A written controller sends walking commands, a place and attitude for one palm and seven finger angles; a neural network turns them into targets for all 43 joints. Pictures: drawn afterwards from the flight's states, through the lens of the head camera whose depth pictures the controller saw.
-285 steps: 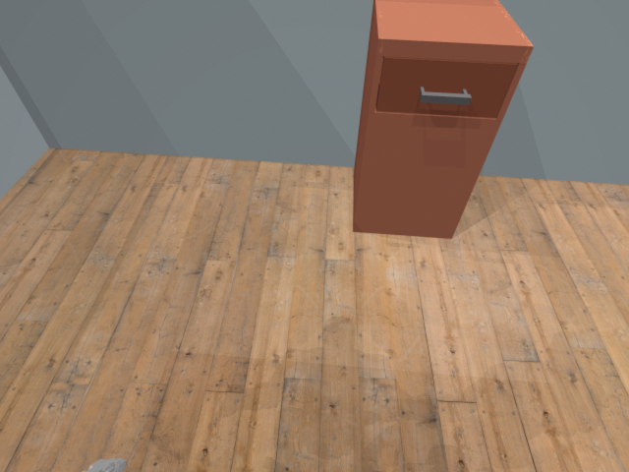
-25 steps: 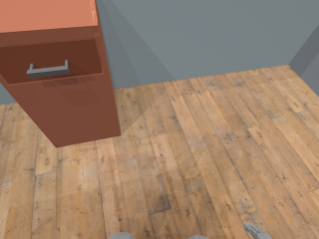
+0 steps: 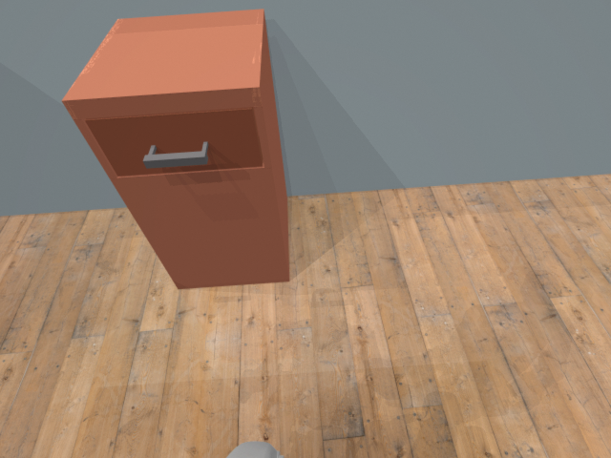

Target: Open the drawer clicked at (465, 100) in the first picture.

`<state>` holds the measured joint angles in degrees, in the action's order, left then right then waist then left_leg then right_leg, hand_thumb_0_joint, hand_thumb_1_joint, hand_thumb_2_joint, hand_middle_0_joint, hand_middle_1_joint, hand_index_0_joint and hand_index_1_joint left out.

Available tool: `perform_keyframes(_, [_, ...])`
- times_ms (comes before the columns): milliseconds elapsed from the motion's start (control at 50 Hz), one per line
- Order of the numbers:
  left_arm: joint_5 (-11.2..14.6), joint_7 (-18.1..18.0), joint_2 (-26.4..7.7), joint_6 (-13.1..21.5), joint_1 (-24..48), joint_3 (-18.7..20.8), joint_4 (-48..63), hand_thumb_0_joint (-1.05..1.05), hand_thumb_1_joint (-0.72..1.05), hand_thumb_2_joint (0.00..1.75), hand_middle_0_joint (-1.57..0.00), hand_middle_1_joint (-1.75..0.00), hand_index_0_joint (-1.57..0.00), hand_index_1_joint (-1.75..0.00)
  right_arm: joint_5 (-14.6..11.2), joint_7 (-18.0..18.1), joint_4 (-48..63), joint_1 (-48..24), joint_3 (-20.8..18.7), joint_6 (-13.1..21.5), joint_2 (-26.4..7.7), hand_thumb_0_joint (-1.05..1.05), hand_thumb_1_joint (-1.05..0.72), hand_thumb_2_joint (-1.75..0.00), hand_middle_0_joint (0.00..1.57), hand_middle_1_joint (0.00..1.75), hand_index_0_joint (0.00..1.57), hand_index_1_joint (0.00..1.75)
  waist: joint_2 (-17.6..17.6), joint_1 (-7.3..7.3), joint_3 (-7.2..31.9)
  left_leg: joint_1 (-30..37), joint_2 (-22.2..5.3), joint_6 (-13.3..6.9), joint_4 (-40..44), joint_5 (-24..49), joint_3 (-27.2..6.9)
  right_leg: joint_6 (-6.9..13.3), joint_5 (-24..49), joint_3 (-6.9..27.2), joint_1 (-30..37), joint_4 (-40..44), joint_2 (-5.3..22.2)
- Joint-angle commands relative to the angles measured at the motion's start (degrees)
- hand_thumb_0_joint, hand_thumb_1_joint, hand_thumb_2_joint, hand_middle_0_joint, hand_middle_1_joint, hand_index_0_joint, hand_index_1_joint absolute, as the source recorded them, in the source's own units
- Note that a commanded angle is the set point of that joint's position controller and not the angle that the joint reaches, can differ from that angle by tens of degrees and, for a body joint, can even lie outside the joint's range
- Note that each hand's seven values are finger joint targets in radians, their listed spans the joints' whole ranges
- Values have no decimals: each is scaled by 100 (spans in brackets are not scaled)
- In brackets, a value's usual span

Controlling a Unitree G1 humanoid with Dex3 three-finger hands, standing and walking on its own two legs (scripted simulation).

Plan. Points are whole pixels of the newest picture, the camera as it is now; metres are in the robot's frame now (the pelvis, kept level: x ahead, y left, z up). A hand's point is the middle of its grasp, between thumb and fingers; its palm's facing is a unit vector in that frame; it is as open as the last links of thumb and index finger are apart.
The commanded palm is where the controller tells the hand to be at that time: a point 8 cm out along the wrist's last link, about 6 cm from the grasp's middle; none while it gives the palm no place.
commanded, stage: take the last steps up to it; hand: left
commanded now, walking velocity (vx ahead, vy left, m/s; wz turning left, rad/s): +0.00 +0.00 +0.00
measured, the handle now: (177, 153) +0.77 +0.36 -0.09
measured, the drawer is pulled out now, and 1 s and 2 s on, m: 0.00 0.00 0.00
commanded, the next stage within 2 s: come to a stop and stand still in 0.86 s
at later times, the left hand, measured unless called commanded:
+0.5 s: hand out of the picture +0.07 +0.27 -0.17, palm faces +0.11 -0.98 -0.17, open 7.4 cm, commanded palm none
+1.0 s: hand (181, 369) +0.28 +0.24 -0.17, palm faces +0.12 -0.97 -0.21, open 7.1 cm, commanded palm none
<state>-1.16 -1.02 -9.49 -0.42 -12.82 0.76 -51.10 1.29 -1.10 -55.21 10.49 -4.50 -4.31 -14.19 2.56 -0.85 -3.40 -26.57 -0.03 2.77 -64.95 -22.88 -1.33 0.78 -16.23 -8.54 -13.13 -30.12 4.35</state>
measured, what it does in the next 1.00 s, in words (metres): walks ahead: left foot, then right foot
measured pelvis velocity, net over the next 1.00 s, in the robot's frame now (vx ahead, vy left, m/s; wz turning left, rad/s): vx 0.24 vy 0.05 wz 0.09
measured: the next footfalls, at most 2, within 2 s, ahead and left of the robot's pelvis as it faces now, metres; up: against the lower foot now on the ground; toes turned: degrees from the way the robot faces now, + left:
left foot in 0.22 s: +0.02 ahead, +0.14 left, +0.00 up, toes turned +9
right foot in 0.76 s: +0.31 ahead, -0.03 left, +0.00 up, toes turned -4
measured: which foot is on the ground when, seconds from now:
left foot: up 0.00-0.20, down 0.22-0.76, up 0.78-1.00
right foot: down 0.00-0.22, up 0.24-0.74, down 0.76-1.00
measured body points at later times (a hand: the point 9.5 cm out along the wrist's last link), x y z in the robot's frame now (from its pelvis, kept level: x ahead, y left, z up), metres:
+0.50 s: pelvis +0.07 +0.08 +0.01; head +0.07 +0.10 +0.46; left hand +0.06 +0.32 -0.16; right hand +0.05 -0.14 -0.14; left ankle -0.02 +0.14 -0.74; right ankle +0.11 -0.07 -0.66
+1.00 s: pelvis +0.24 +0.05 +0.00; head +0.24 +0.05 +0.45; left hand +0.27 +0.30 -0.15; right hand +0.26 -0.17 -0.16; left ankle +0.25 +0.19 -0.69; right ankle +0.27 -0.03 -0.74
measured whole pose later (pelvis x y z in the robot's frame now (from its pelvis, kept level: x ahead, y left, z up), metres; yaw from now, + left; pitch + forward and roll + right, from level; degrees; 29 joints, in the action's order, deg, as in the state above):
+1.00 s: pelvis +0.24 +0.05 +0.00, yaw +5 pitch -1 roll -1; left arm -0.9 -1.4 -10.0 2.8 -12.5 2.8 -59.9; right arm 1.5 0.8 -60.8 16.9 -2.7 0.7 -8.7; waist 1.2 -1.6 -1.3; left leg -26.7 -6.8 0.6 -54.1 -18.8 2.9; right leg 3.4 -11.6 -10.6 -13.0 -25.4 0.1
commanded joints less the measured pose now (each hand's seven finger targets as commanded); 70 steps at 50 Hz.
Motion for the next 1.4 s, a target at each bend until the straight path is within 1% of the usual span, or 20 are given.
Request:
perform_keyframes(0, [-56, -120, -1251, 133, -341, 392, 132, 0, 90, 90, -20, -30, -20, -30, -50, 18, 366, -262, -7, 132, -220, 0, -90, -90, 20, 30, 20, 30, -1227, 276, 349, -82, -150, 100, 896, -285, 189, 689, 2385, 942, 723, 1068, 1439])
perform_keyframes(80, [-80, -67, -1380, 148, -697, 462, -198, 0, 90, 90, -20, -30, -20, -30, -50, -17, 380, -435, 71, 228, -143, 0, -90, -90, 20, 30, 20, 30, -1377, 494, 377, 252, -188, -16, 1956, -440, 470, 719, 1003, 1211, 849, 1330, 1662])
perform_keyframes(160, [-25, -4, -1366, 135, -440, 478, -367, 0, 90, 90, -20, -30, -20, -30, -26, -4, 97, 375, 119, 416, -110, 0, -90, -90, 20, 30, 20, 30, -1098, 93, 483, 1795, -58, -180, 3952, 442, 888, 336, -263, 706, 85, 863, 1300])
perform_keyframes(180, [23, 29, -1162, 104, -385, 435, -351, 0, 90, 90, -20, -30, -20, -30, -24, 24, -9, 736, 70, 463, -360, 0, -90, -90, 20, 30, 20, 30, -305, -68, 518, 2645, -343, -307, 4433, 418, 412, 68, -812, 394, -716, 180, 980])
perform_keyframes(200, [43, 82, -717, 75, -324, 360, -189, 0, 90, 90, -20, -30, -20, -30, 50, 72, -107, 1162, -56, 485, -884, 0, -90, -90, 20, 30, 20, 30, 1420, -277, 408, 3142, -1643, -828, 4932, -171, -1366, -270, -1442, -245, -1962, -1197, 233])
perform_keyframes(240, [-63, 69, -623, 69, 527, 277, 13, 0, 90, 90, -20, -30, -20, -30, 47, 181, -295, 1531, -37, 501, -928, 0, -90, -90, 20, 30, 20, 30, 1386, -512, -275, 2435, -2209, -1395, 5689, -731, -2292, -193, -1674, 417, -2716, -2883, 109])
perform_keyframes(340, [-43, 197, -530, 131, -94, 235, -558, 0, 90, 90, -20, -30, -20, -30, -38, 262, -321, 1147, 184, 746, -313, 0, -90, -90, 20, 30, 20, 30, 360, 1, -223, 2466, -1406, -1194, 5435, 2030, -635, -294, -99, 513, -2354, -3281, 296])
perform_keyframes(580, [11, 185, -264, 160, 1106, 183, -259, 0, 90, 90, -20, -30, -20, -30, 3, 347, -1010, 2195, 177, 839, 1, 0, -90, -90, 20, 30, 20, 30, 320, -282, -656, 3092, -1535, -1185, 5132, 4104, -161, -181, 288, 247, -2438, -1500, 142])
perform_keyframes(680, [8, 144, -368, 272, 115, 240, -513, 0, 90, 90, -20, -30, -20, -30, -27, 361, -1100, 2058, 157, 814, -154, 0, -90, -90, 20, 30, 20, 30, 203, 269, -113, 2765, -1331, -944, 3733, 6161, 189, 162, 381, -158, -408, -435, -462])
perform_keyframes(700, [-12, 124, -511, 327, -659, 309, -742, 0, 90, 90, -20, -30, -20, -30, -72, 358, -1044, 1917, 149, 829, -210, 0, -90, -90, 20, 30, 20, 30, 153, 632, 265, 2261, -1146, -782, 2845, 5876, 312, 235, 930, -51, 731, -79, -409])
perform_keyframes(720, [-50, 60, -961, 404, -1471, 425, -974, 0, 90, 90, -20, -30, -20, -30, -137, 308, -960, 1894, 149, 859, -39, 0, -90, -90, 20, 30, 20, 30, -450, 918, 832, 1074, -769, -572, 1380, 4288, 536, 631, 1794, 1025, 2158, -81, 590])
perform_keyframes(740, [-9, 27, -1418, 415, -1971, 531, -1091, 0, 90, 90, -20, -30, -20, -30, -183, 304, -809, 2055, 155, 894, 225, 0, -90, -90, 20, 30, 20, 30, -1362, 841, 1376, -106, 122, -353, -571, -603, 732, 1454, 3149, 3307, 2876, 585, 2242])
perform_keyframes(760, [77, 20, -1493, 394, -1669, 540, -1003, 0, 90, 90, -20, -30, -20, -30, -181, 302, -761, 1820, 144, 817, 158, 0, -90, -90, 20, 30, 20, 30, -1085, 799, 1334, -128, -103, -457, -1290, -991, 48, 1670, 1989, 3557, 2124, 1160, 2411])
perform_keyframes(820, [39, -63, -631, 358, -210, 317, -642, 0, 90, 90, -20, -30, -20, -30, -21, 192, -621, 1373, 143, 596, 440, 0, -90, -90, 20, 30, 20, 30, -375, 159, -224, -168, -720, -423, -930, 136, -48, 1039, -288, 2205, -443, 1943, 1720])
perform_keyframes(900, [-23, -65, -393, 417, -64, 274, -634, 0, 90, 90, -20, -30, -20, -30, 25, 147, -704, 1801, 181, 432, 670, 0, -90, -90, 20, 30, 20, 30, -722, -214, 31, 527, -759, -198, 640, 392, 345, 796, 484, 960, -1007, 2004, 1161])
perform_keyframes(1000, [-15, -39, -565, 314, -178, 239, -730, 0, 90, 90, -20, -30, -20, -30, -35, 162, -495, 1102, 292, 491, 619, 0, -90, -90, 20, 30, 20, 30, -818, 6, 98, 932, -505, -91, 2371, 743, 497, 811, 1476, 836, -593, 1632, 959])
perform_keyframes(1080, [49, -76, -511, 143, -342, 160, -866, 0, 90, 90, -20, -30, -20, -30, -80, 208, -587, 992, 272, 519, 226, 0, -90, -90, 20, 30, 20, 30, -330, -16, 196, 2039, -677, -121, 3994, 2608, 231, 279, 1306, 570, -640, 615, 441])
perform_keyframes(1160, [76, -124, -445, -57, -742, 153, -822, 0, 90, 90, -20, -30, -20, -30, -61, 346, -368, 502, 148, 478, -388, 0, -90, -90, 20, 30, 20, 30, 1286, 131, 218, 1524, -1883, -1027, 4766, 4511, -788, -150, -813, 318, -317, -885, -155])
perform_keyframes(1240, [21, -84, -509, -130, -657, 269, -678, 0, 90, 90, -20, -30, -20, -30, -8, 445, -218, 415, -4, 387, -605, 0, -90, -90, 20, 30, 20, 30, 643, 5, 762, 2341, -2143, -1451, 4312, 5718, -618, -166, -1573, 808, -1209, -2744, -199])
perform_keyframes(1380, [27, -16, -384, -183, -508, 316, -404, 0, 90, 90, -20, -30, -20, -30, 15, 369, -56, 79, -100, 341, -610, 0, -90, -90, 20, 30, 20, 30, 844, -12, 1002, 2073, -1927, -1272, 4371, 3898, -345, -226, -1279, 686, -876, -1874, -144])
